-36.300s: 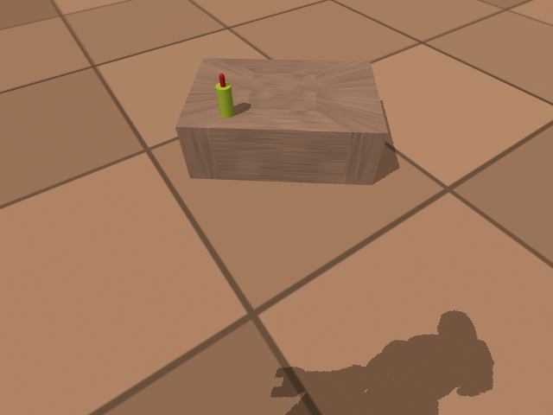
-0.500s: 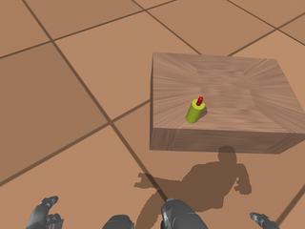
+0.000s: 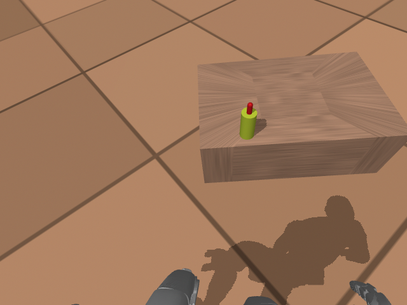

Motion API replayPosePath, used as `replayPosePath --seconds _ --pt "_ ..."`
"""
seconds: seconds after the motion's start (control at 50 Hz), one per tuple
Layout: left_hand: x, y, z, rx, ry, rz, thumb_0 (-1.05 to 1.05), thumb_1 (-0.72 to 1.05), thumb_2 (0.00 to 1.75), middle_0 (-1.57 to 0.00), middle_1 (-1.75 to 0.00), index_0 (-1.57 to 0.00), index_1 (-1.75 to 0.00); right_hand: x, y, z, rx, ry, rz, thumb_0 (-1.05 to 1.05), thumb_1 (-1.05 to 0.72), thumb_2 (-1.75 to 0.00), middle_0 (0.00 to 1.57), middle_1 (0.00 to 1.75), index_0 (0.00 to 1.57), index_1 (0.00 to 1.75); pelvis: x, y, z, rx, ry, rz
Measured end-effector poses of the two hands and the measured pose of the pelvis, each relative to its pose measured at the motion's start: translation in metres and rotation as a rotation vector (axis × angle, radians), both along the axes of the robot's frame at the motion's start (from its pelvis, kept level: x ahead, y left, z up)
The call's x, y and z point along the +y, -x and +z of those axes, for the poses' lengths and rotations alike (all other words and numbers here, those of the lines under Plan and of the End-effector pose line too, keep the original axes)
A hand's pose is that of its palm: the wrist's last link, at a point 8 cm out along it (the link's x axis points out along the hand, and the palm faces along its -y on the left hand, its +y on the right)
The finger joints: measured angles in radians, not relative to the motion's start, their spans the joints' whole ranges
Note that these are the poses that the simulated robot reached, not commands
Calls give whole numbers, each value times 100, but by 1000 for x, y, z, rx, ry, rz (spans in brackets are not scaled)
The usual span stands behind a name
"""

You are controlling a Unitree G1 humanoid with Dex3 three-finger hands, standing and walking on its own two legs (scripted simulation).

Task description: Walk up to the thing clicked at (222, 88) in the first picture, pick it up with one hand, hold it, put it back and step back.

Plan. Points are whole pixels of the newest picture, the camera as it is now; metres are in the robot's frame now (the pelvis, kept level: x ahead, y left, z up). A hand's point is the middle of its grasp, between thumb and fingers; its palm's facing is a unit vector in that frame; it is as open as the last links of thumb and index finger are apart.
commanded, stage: step back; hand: right
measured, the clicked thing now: (248, 119) +0.83 -0.14 -0.34
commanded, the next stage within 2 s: stand in 1.72 s
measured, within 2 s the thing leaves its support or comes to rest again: neither
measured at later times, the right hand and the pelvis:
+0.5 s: hand out of the picture -0.03 -0.28 -0.14, palm faces -0.14 +0.90 -0.42, open 7.4 cm; pelvis -0.17 -0.03 -0.01, yaw +3 degrees
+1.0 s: hand out of the picture -0.20 -0.29 -0.16, palm faces -0.15 +0.93 -0.34, open 7.4 cm; pelvis -0.28 -0.04 -0.01, yaw +7 degrees
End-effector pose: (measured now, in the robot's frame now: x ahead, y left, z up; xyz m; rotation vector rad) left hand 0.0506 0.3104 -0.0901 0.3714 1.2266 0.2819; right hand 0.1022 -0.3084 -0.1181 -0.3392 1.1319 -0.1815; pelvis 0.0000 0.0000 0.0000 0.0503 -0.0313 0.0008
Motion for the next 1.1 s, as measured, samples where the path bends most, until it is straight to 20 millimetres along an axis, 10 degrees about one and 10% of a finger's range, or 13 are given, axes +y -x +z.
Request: replayPosePath --seconds 0.24,0.44,0.56,0.72,0.92,1.1 --pt "1 25 -21 -197 11 -7 1 91 90 -20 -30 -20 -30 2 102 -12 140 50 84 0 -91 -90 21 30 21 30 -6 88 -18 -17 12 117" --pt "-19 127 -28 -91 76 49 1 91 90 -20 -30 -20 -30 -7 131 20 21 71 120 0 -90 -90 21 30 21 30 -21 149 -4 2 69 84" --pt "-34 199 -34 -14 19 30 1 91 90 -20 -30 -20 -30 -30 138 6 -82 43 130 0 -90 -90 21 30 21 30 -42 200 -18 -3 67 34" --pt "-47 283 -7 44 -21 67 1 91 90 -20 -30 -20 -30 -39 205 -1 -22 -21 77 0 -91 -90 21 30 20 30 -52 241 -3 -4 21 38" --pt "-12 311 -11 -68 -45 102 1 90 90 -20 -30 -20 -30 -30 288 -13 142 9 116 1 -91 -90 21 30 20 30 -39 279 -12 -19 6 129" --pt "-25 313 -19 -16 34 83 1 91 90 -20 -30 -20 -30 -31 302 6 82 1 75 0 -90 -90 21 30 21 30 -44 273 -3 -14 28 113"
